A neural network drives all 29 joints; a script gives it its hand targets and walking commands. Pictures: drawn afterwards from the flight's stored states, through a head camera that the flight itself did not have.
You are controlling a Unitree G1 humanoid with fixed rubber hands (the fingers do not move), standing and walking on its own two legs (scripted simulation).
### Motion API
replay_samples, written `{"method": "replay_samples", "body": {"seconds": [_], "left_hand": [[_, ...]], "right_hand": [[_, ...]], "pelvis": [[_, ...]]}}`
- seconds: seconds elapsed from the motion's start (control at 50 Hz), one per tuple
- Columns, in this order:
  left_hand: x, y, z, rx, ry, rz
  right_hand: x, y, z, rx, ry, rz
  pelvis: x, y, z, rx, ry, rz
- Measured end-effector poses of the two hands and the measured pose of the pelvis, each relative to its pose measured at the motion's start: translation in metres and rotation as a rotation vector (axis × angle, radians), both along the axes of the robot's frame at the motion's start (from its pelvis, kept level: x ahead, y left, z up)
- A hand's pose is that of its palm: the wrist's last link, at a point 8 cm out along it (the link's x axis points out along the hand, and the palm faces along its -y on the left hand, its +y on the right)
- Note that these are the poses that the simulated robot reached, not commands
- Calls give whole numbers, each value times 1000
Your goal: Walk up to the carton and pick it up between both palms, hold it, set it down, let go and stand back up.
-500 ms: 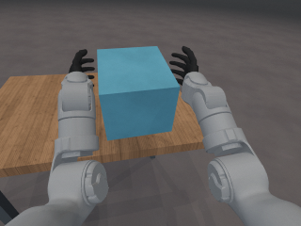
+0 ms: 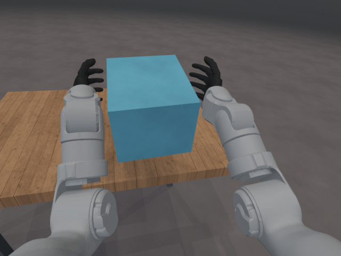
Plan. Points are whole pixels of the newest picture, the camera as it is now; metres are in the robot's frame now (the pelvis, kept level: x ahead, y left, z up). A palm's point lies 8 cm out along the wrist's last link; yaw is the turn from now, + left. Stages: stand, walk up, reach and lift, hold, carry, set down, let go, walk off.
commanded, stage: hold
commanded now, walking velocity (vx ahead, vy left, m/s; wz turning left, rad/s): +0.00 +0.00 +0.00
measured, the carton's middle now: (148, 104) +0.43 +0.01 +0.21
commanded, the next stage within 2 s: none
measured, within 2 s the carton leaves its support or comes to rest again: neither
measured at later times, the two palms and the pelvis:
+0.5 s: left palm (81, 95) +0.37 +0.15 +0.26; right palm (208, 87) +0.36 -0.11 +0.29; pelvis +0.00 -0.01 +0.00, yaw +1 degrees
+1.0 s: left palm (89, 95) +0.36 +0.14 +0.27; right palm (215, 92) +0.36 -0.13 +0.28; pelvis -0.01 -0.01 +0.00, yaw -1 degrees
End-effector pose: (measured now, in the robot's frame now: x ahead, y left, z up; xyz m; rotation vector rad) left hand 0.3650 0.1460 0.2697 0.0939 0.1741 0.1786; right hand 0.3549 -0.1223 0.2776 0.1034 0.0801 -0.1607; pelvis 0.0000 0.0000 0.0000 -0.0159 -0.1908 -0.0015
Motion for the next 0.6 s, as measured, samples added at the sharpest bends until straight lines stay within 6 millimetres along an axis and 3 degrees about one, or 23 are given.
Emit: {"method": "replay_samples", "body": {"seconds": [0.2, 0.4, 0.6], "left_hand": [[-3, -13, -3, -1, 32, 15], [1, -1, -4, -36, 33, 27], [3, 7, -5, -20, 15, 6]], "right_hand": [[0, -13, -5, -14, 27, 12], [5, 0, 6, -69, 22, 16], [5, 8, 6, -49, 7, 6]], "pelvis": [[-13, -4, 1, 7, 25, -23], [-10, -16, 1, 6, 38, -4], [1, -9, 1, 2, 12, 15]]}}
